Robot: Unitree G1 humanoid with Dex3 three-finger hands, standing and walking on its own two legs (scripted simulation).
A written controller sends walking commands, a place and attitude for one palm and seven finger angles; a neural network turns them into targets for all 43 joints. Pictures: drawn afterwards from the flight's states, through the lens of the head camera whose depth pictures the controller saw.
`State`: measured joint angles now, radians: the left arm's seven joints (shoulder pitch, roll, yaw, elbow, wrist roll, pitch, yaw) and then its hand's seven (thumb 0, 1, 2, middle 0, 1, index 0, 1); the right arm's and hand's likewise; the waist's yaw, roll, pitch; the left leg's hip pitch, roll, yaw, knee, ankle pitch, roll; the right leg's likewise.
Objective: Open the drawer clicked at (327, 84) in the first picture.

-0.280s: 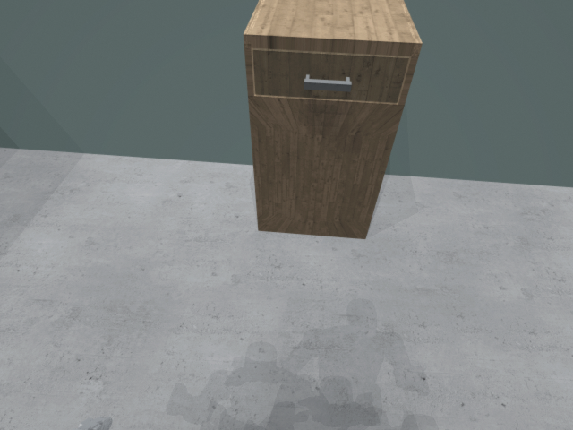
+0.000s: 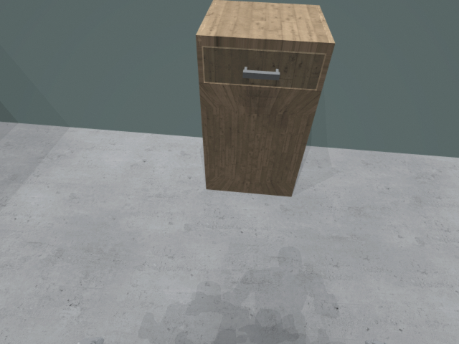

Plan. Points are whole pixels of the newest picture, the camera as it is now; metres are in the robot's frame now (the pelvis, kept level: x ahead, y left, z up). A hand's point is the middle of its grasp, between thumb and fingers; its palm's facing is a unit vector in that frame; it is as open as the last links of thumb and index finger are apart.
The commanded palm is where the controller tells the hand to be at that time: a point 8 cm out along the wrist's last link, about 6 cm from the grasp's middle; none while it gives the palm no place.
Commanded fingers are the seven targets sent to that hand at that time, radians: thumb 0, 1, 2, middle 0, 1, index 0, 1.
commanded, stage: stand and wait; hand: left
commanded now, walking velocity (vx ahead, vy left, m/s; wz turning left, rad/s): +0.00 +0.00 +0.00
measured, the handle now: (261, 72) +1.04 -0.05 -0.02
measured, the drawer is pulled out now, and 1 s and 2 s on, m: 0.00 0.00 0.00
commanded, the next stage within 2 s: look at it before walking up in 0.56 s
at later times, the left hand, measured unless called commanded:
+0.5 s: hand out of the picture +0.05 +0.24 -0.15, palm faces -0.03 -0.94 -0.34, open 7.4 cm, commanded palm none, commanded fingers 0.00 0.90 0.90 -0.20 -0.30 -0.20 -0.30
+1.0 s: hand out of the picture +0.06 +0.24 -0.15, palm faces -0.04 -0.94 -0.33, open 7.4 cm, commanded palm none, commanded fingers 0.00 0.90 0.90 -0.20 -0.30 -0.20 -0.30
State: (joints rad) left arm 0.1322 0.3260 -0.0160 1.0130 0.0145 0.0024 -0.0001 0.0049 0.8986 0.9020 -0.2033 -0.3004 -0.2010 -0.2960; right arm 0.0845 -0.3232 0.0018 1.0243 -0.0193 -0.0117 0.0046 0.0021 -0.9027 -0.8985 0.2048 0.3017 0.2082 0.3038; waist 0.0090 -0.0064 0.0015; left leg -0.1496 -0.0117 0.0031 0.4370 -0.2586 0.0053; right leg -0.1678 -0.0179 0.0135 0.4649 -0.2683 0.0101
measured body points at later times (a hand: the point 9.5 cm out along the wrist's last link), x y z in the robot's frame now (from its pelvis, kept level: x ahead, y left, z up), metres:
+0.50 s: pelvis -0.02 -0.01 +0.00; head -0.02 -0.01 +0.45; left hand +0.05 +0.29 -0.13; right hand +0.05 -0.31 -0.13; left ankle -0.01 +0.12 -0.74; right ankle -0.01 -0.13 -0.74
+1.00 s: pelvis -0.01 -0.01 +0.00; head -0.01 -0.01 +0.45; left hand +0.06 +0.29 -0.13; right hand +0.06 -0.30 -0.13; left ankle -0.01 +0.12 -0.74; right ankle -0.01 -0.13 -0.74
